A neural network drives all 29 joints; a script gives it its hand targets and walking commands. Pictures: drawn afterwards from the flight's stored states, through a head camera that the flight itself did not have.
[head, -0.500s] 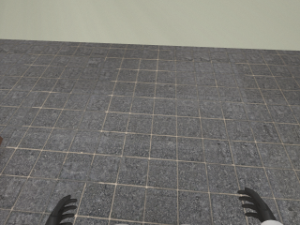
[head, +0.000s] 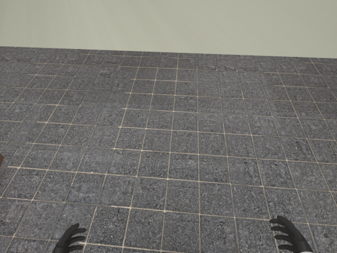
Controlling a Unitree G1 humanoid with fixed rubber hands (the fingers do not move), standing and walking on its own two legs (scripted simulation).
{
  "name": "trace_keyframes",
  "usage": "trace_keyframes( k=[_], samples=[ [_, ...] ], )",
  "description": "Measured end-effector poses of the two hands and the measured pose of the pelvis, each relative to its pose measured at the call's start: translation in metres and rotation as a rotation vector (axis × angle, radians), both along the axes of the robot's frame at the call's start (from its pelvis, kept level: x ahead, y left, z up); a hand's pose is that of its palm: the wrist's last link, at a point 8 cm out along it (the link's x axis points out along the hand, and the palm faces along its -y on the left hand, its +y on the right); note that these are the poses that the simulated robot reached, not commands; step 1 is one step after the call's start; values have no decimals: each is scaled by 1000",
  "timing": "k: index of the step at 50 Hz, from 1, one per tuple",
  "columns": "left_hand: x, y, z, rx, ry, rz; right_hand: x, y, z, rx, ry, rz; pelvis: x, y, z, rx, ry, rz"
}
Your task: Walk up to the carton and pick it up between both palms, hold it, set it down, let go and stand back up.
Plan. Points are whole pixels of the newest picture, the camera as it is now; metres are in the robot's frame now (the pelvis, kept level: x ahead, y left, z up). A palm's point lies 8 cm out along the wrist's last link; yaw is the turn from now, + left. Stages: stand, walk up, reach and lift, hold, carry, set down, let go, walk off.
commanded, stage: stand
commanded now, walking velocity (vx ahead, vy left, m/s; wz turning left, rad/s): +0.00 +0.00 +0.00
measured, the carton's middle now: out of the picture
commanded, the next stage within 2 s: none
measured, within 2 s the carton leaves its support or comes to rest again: neither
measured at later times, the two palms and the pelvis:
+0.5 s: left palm out of the picture +0.11 +0.27 -0.09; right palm out of the picture +0.13 -0.29 -0.07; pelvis +0.00 +0.00 +0.01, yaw +0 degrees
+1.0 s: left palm out of the picture +0.11 +0.27 -0.09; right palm out of the picture +0.11 -0.30 -0.07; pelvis +0.00 +0.00 +0.01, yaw +0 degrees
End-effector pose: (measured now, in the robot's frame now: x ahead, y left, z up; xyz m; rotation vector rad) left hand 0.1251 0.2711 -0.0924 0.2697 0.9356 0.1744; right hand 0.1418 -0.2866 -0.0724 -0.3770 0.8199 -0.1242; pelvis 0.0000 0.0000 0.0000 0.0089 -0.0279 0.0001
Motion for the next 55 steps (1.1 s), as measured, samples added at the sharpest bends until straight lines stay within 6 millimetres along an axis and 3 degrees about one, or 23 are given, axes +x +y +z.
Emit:
trace_keyframes(
  k=[14,55],
  samples=[
    [-9,-1,0,-1,28,-1,-13,-4,-2,-1,38,-13,-6,-1,4,2,6,0],
    [-18,-1,0,-10,113,15,-28,-11,-2,-5,123,-47,-1,-2,16,3,7,0]
  ],
)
